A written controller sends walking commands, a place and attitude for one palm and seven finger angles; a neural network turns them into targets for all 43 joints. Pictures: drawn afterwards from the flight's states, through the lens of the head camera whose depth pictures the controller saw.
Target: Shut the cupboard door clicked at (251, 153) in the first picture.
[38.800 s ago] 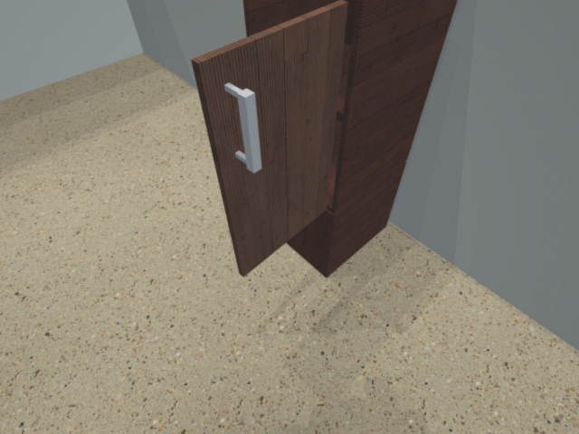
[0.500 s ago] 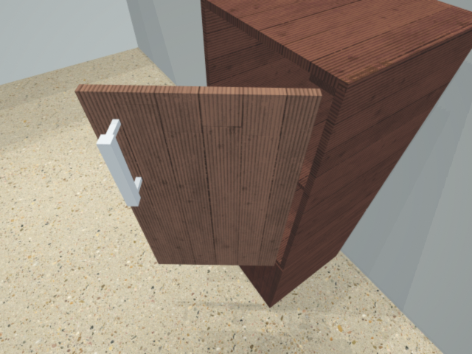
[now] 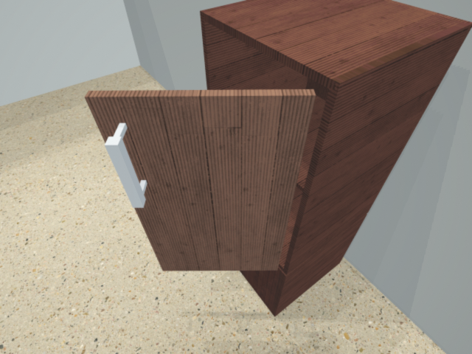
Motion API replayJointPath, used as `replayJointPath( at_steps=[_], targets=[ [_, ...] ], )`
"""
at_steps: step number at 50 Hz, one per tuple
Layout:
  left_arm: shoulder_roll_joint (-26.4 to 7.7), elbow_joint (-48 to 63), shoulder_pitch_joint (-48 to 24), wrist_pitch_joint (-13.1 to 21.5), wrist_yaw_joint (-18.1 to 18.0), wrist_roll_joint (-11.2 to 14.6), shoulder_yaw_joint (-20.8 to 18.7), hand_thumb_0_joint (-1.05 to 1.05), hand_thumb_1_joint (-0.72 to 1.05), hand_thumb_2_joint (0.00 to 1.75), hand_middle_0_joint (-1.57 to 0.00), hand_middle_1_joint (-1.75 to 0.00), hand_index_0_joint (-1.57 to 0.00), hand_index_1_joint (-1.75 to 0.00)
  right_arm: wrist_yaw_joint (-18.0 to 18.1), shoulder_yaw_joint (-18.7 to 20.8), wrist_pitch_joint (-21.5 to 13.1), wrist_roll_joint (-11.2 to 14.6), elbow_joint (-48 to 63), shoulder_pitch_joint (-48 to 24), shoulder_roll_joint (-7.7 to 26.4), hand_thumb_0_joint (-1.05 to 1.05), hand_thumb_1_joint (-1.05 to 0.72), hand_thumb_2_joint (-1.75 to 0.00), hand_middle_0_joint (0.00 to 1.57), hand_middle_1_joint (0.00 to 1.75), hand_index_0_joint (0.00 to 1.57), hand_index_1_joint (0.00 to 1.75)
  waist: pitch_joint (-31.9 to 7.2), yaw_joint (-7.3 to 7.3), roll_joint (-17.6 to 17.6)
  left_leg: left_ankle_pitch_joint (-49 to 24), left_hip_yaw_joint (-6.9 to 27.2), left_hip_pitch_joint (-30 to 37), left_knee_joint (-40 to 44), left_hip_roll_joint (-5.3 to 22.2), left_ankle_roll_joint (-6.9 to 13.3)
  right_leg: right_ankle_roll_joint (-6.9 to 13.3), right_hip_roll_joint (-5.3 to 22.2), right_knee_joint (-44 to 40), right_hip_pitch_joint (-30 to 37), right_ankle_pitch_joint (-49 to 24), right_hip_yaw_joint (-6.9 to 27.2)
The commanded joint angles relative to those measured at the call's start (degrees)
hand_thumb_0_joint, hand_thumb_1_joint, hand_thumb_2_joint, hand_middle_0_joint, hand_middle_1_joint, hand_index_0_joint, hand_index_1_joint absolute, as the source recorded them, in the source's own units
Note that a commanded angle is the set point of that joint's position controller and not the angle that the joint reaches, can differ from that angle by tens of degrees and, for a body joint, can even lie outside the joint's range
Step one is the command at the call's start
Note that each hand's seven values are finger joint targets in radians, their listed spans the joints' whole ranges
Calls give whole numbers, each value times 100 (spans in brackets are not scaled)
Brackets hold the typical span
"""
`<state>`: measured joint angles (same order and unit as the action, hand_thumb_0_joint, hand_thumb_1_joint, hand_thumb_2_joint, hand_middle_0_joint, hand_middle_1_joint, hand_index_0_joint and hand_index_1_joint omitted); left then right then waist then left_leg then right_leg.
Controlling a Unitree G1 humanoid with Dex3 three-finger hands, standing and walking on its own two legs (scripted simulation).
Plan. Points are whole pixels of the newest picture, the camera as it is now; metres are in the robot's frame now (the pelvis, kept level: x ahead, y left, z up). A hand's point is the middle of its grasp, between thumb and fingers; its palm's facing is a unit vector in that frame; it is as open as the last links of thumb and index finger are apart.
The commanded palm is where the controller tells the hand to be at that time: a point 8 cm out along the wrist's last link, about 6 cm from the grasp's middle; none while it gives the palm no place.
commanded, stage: look again from close up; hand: left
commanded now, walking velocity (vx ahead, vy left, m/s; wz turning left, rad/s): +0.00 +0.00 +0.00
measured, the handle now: (130, 167) +0.39 +0.21 +0.13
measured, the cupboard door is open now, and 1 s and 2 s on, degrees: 54 54 54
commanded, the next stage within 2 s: shuffle to correct the standing spot in 0.14 s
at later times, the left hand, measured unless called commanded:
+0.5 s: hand out of the picture +0.00 +0.18 -0.18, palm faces -0.01 -0.98 -0.22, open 7.4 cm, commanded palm none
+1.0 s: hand out of the picture +0.01 +0.15 -0.16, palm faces +0.02 -0.97 -0.25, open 7.4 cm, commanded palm none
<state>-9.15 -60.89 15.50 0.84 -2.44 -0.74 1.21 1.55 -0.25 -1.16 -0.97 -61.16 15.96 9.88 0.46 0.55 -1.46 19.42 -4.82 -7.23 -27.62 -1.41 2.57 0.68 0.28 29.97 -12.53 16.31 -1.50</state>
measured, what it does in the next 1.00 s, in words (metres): stands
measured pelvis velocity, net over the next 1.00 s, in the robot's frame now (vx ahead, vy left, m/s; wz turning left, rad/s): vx -0.04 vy -0.03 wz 0.01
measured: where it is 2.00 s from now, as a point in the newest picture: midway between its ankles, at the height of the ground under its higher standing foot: outside the picture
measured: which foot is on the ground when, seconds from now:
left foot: down 0.00-1.00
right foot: down 0.00-1.00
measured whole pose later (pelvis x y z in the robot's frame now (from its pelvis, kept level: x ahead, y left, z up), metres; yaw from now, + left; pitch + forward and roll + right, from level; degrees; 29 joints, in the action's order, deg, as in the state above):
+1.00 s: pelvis -0.04 -0.03 +0.00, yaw +1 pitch +0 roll +2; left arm -9.2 -57.5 14.7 -0.2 -1.0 -0.9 0.1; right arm 0.3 0.1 0.6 -1.5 -58.9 22.1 10.1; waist 0.5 0.7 -1.9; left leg 15.0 -3.7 -11.4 -26.7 -0.8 0.5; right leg 3.2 -0.2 30.5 -17.0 13.4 -2.8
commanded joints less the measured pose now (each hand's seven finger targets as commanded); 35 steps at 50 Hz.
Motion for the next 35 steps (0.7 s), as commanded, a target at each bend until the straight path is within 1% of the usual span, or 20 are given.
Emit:
replayJointPath(
  at_steps=[1, 7, 9, 10, 12, 13, 18, 22, 23, 25, 26, 27, 28, 29, 30, 31, 32, 33, 34, 35],
  targets=[
    [-553, 255, 216, 50, -5, 32, -125, 0, 90, 90, -20, -30, -20, -30, 21, 29, -119, 9, 160, 278, 473, 0, -90, -90, 20, 30, 20, 30, 540, -47, 176, -899, 758, -594, 792, 694, 4, 249, 509, -544, 23, -761, 629],
    [-608, 258, 197, 41, -1, 37, -141, 0, 90, 90, -20, -30, -20, -30, 33, 23, -143, 18, 76, 266, 523, 0, -90, -90, 20, 30, 20, 30, 294, -59, 105, -1227, 735, -430, 801, 717, -1, 226, 530, -478, 213, -1065, 592],
    [-599, 223, 207, 36, 4, 34, -129, 0, 90, 90, -20, -30, -20, -30, 32, 19, -139, 24, 30, 263, 515, 0, -90, -90, 20, 30, 20, 30, 319, -63, 171, -1202, 731, -420, 818, 718, 2, 212, 543, -509, 205, -1081, 593],
    [-584, 220, 214, 31, 7, 37, -132, 0, 90, 90, -20, -30, -20, -30, 35, 17, -140, 24, 13, 276, 484, 0, -90, -90, 20, 30, 20, 30, 330, -72, 91, -1185, 721, -415, 854, 725, 12, 216, 536, -524, 214, -1043, 563],
    [-575, 181, 224, 32, 2, 33, -127, 0, 90, 90, -20, -30, -20, -30, 35, 19, -137, 30, -34, 281, 489, 0, -90, -90, 20, 30, 20, 30, 357, -66, 205, -1156, 732, -402, 855, 718, 6, 206, 557, -530, 179, -1049, 574],
    [-620, 193, 184, 25, 2, 34, -131, 0, 90, 90, -20, -30, -20, -30, 42, 34, -142, 39, -24, 265, 528, 0, -90, -90, 20, 30, 20, 30, 410, -53, 142, -1400, 740, -401, 855, 743, 4, 205, 553, -492, 130, -1241, 581],
    [-596, 288, 243, -72, -32, 39, -201, 0, 90, 90, -20, -30, -20, -30, 100, 120, -94, 49, 34, 241, 507, 0, -90, -90, 20, 30, 20, 30, 170, -60, 101, -2704, 724, -116, 582, 913, 32, 141, 540, -62, -21, -1750, 506],
    [-607, 474, 190, -174, -14, -7, -288, 0, 90, 90, -20, -30, -20, -30, 149, 260, 1, 27, 162, 156, 651, 0, -90, -90, 20, 30, 20, 30, 68, -47, -149, -3278, 885, -35, 455, 1204, 208, 91, 381, 409, -369, -1406, 350],
    [-596, 525, 161, -214, -5, -21, -307, 0, 90, 90, -20, -30, -20, -30, 160, 293, 36, 16, 202, 137, 699, 0, -90, -90, 20, 30, 20, 30, 113, -33, -177, -3309, 964, -93, 465, 1321, 291, 81, 325, 601, -481, -1142, 306],
    [-521, 604, 152, -268, 1, -32, -324, 0, 90, 90, -20, -30, -20, -30, 164, 328, 55, -11, 274, 45, 684, 0, -90, -90, 20, 30, 20, 30, 147, -68, -375, -3256, 1172, -314, 577, 1593, 554, 73, 222, 976, -582, 28, 239],
    [-652, 365, 574, -212, -165, 4, -259, 0, 90, 90, -20, -30, -20, -30, 118, 396, 4, 163, 587, -101, 1068, 0, -90, -90, 20, 30, 20, 30, -640, -42, -418, -5733, 1123, 310, -401, 1822, 351, 35, 430, 760, -705, -20, 345],
    [-667, 697, 381, -215, -110, -18, -282, 0, 90, 90, -20, -30, -20, -30, 81, 378, 57, 80, 786, -50, 902, 0, -90, -90, 20, 30, 20, 30, -701, -116, -311, -3805, 1107, -265, -60, 1618, 317, 146, 226, 648, -392, 126, 87],
    [-531, 728, 311, -214, -56, -63, -282, 0, 90, 90, -20, -30, -20, -30, 82, 357, 28, 46, 852, -90, 799, 0, -90, -90, 20, 30, 20, 30, -510, -115, -719, -3123, 1041, -336, 128, 1447, 305, 187, 236, 656, -481, -98, 107],
    [-548, 672, 352, -182, -16, -65, -260, 0, 90, 90, -20, -30, -20, -30, 81, 317, 32, 30, 867, -83, 702, 0, -90, -90, 20, 30, 20, 30, -459, -115, -657, -2385, 993, -472, 147, 1291, 303, 206, 272, 494, -412, -158, 153],
    [-565, 610, 367, -98, 20, -33, -243, 0, 90, 90, -20, -30, -20, -30, 54, 246, 39, -1, 927, -213, 548, 0, -90, -90, 20, 30, 20, 30, -341, -174, -683, -1371, 797, -713, 117, 966, 212, 298, 372, 66, -239, -324, 467],
    [-679, 580, 305, -33, 35, -27, -215, 0, 90, 90, -20, -30, -20, -30, 10, 217, 65, 16, 956, -192, 439, 0, -90, -90, 20, 30, 20, 30, -91, -97, -221, -257, 657, -899, 76, 644, 50, 397, 594, -457, -338, 161, 944],
    [-773, 581, 205, 26, 46, -23, -201, 0, 90, 90, -20, -30, -20, -30, -35, 194, 87, 15, 917, -24, 379, 0, -90, -90, 20, 30, 20, 30, 109, 9, 294, 250, 499, -860, -67, 381, -52, 506, 815, -930, -588, 979, 1386],
    [-869, 596, 96, 57, 50, -18, -215, 0, 90, 90, -20, -30, -20, -30, -68, 190, 109, -1, 848, 201, 382, 0, -90, -90, 20, 30, 20, 30, 271, 100, 778, 240, 436, -714, -206, 268, -83, 585, 924, -1305, -873, 1688, 1640],
    [-918, 620, -8, 52, 49, -20, -235, 0, 90, 90, -20, -30, -20, -30, -93, 193, 134, -8, 775, 346, 403, 0, -90, -90, 20, 30, 20, 30, 496, 148, 1001, 172, 395, -597, -318, 252, -87, 601, 988, -1611, -1202, 2219, 1720],
    [-938, 652, -52, 48, 47, -31, -252, 0, 90, 90, -20, -30, -20, -30, -103, 182, 161, -26, 731, 472, 362, 0, -90, -90, 20, 30, 20, 30, 664, 170, 1150, 129, 357, -502, -356, 244, -88, 626, 1026, -1789, -1420, 2424, 1720]
  ],
)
